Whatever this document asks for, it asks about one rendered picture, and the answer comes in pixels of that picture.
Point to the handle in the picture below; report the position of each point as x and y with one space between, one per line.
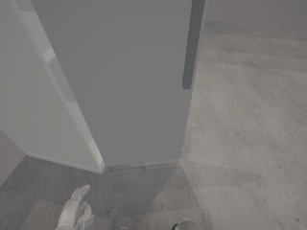
192 42

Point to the robot right shin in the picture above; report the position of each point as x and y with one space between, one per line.
185 219

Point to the robot left hand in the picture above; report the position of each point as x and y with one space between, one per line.
71 212

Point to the fridge door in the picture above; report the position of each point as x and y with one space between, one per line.
124 61

